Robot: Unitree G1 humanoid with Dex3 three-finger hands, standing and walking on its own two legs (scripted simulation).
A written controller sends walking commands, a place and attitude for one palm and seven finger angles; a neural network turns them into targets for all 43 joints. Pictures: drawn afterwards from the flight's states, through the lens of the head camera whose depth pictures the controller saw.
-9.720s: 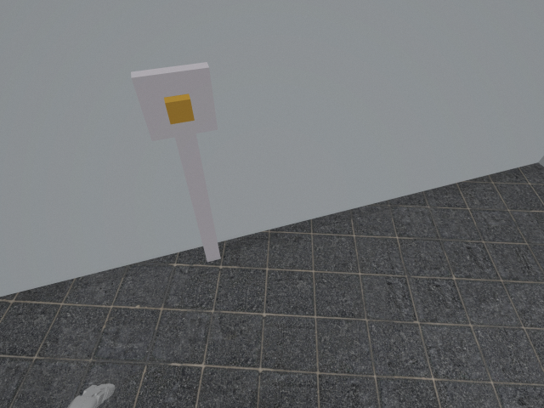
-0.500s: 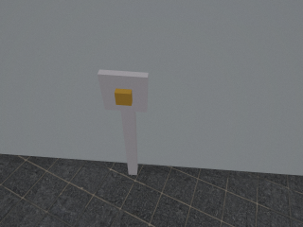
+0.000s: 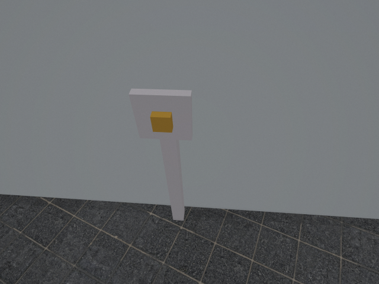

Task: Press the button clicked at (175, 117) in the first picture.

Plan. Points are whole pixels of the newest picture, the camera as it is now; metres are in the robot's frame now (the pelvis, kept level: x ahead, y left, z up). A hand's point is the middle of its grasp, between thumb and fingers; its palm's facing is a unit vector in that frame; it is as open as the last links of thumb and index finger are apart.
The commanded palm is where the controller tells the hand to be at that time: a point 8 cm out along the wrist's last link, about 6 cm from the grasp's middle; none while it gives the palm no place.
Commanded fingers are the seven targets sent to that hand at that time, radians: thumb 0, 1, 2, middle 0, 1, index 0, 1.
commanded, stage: look again from close up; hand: left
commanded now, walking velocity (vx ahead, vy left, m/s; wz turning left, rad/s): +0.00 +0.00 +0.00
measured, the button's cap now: (162, 121) +0.57 +0.12 +0.01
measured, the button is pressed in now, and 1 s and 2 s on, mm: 0 0 0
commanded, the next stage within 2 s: shuffle to correct the standing spot in 0.32 s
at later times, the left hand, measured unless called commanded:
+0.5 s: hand out of the picture +0.03 +0.14 -0.17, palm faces +0.00 -0.98 -0.18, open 7.3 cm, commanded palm none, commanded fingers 0.00 0.90 0.90 -0.20 -0.30 -0.20 -0.30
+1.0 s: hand out of the picture +0.04 +0.13 -0.17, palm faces +0.03 -0.98 -0.21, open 7.4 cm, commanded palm none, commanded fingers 0.00 0.90 0.90 -0.20 -0.30 -0.20 -0.30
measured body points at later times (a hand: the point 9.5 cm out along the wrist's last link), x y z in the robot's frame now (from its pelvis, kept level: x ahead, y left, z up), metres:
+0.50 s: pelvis +0.03 -0.02 +0.01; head +0.04 -0.02 +0.45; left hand +0.03 +0.20 -0.15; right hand +0.02 -0.24 -0.16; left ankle +0.02 +0.07 -0.73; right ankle +0.02 -0.13 -0.73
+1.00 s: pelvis +0.05 -0.04 +0.00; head +0.07 -0.05 +0.45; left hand +0.04 +0.18 -0.15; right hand +0.06 -0.26 -0.16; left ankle +0.02 +0.07 -0.73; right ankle +0.02 -0.13 -0.73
